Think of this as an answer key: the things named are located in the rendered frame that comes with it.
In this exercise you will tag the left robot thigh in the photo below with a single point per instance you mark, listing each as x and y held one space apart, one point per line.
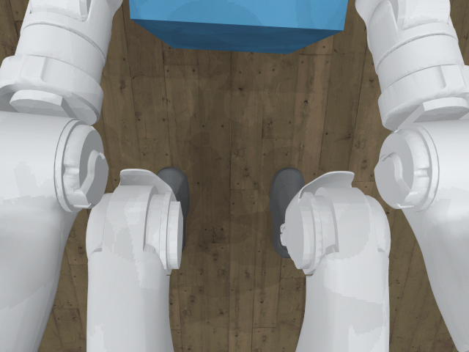
128 286

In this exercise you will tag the robot right upper arm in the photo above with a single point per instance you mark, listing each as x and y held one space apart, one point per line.
423 169

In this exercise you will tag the robot left forearm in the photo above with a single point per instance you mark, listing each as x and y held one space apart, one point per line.
59 60

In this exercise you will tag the robot right forearm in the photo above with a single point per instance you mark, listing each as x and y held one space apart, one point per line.
417 58

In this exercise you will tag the carton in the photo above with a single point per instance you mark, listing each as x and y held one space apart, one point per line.
263 26

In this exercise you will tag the robot left upper arm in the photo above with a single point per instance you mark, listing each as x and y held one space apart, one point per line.
50 169

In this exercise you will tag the robot left foot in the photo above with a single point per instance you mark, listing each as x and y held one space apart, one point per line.
178 182

